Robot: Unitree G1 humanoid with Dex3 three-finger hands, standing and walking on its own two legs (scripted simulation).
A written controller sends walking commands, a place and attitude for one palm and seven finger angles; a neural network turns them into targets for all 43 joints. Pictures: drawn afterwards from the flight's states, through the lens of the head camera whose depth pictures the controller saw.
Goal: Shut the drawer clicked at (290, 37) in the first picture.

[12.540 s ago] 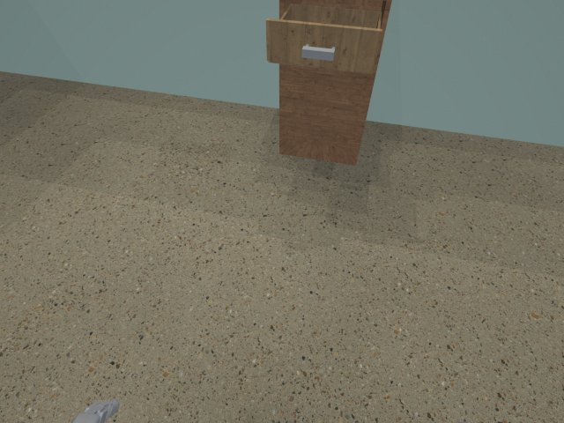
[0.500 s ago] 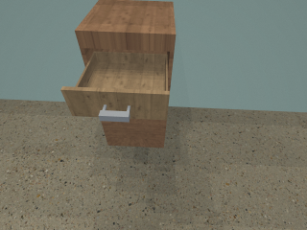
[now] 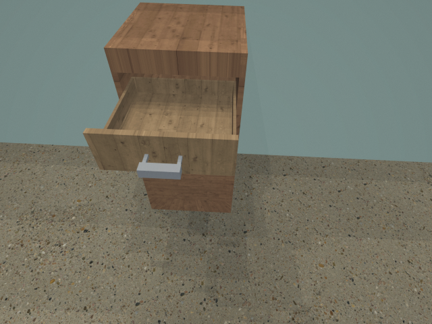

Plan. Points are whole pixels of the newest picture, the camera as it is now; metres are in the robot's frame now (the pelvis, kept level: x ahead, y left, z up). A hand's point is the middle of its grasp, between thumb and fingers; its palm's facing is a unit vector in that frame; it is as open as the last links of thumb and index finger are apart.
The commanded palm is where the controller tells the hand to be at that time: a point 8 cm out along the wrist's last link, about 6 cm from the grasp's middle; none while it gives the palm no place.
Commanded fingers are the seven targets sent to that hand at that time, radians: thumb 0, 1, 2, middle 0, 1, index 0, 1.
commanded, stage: shuffle to correct the standing spot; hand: left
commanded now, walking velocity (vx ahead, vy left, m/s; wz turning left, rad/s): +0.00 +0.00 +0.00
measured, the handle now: (161, 164) +0.50 +0.18 -0.03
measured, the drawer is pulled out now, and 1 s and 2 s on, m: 0.30 0.30 0.30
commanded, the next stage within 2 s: come to a stop and stand still in 0.66 s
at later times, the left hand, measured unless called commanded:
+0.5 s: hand out of the picture +0.06 +0.15 -0.18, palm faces +0.01 -0.99 -0.13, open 7.4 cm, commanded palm none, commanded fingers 0.00 0.90 0.90 -0.20 -0.30 -0.20 -0.30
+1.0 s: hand (162, 319) +0.18 +0.13 -0.19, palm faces +0.04 -0.99 -0.13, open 7.4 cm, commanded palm none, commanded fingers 0.00 0.90 0.90 -0.20 -0.30 -0.20 -0.30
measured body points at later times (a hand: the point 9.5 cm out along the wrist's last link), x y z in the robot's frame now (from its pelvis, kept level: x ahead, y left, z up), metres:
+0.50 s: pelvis +0.10 -0.01 -0.01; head +0.12 +0.00 +0.44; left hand +0.06 +0.20 -0.17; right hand +0.06 -0.21 -0.17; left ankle +0.07 +0.08 -0.74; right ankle +0.03 -0.09 -0.73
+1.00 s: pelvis +0.25 -0.01 -0.02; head +0.28 +0.00 +0.43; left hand +0.18 +0.19 -0.18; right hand +0.34 -0.25 -0.16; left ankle +0.35 +0.08 -0.74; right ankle +0.11 -0.10 -0.70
